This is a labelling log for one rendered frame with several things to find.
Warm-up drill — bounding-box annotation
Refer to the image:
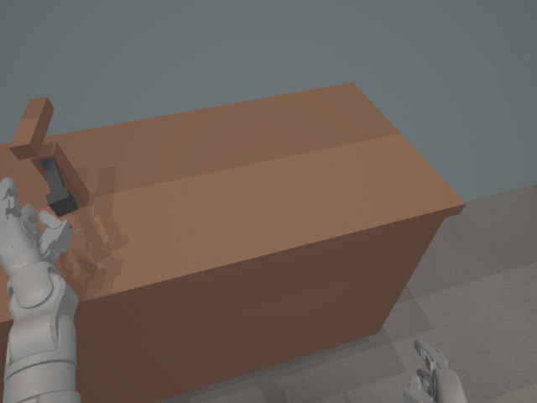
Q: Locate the tap lever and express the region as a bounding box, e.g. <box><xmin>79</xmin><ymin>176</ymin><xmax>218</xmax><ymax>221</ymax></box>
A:
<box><xmin>41</xmin><ymin>157</ymin><xmax>78</xmax><ymax>217</ymax></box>

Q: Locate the robot left hand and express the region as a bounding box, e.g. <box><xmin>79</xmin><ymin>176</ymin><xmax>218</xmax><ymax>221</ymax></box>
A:
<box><xmin>0</xmin><ymin>177</ymin><xmax>75</xmax><ymax>278</ymax></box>

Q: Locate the counter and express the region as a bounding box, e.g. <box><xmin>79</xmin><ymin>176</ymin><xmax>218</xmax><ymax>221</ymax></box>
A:
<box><xmin>0</xmin><ymin>82</ymin><xmax>466</xmax><ymax>403</ymax></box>

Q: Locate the robot right hand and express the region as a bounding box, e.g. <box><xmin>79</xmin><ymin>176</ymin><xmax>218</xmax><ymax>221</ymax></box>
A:
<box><xmin>404</xmin><ymin>339</ymin><xmax>467</xmax><ymax>403</ymax></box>

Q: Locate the left robot forearm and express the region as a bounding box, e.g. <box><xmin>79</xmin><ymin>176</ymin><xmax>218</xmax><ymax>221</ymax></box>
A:
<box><xmin>3</xmin><ymin>262</ymin><xmax>81</xmax><ymax>403</ymax></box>

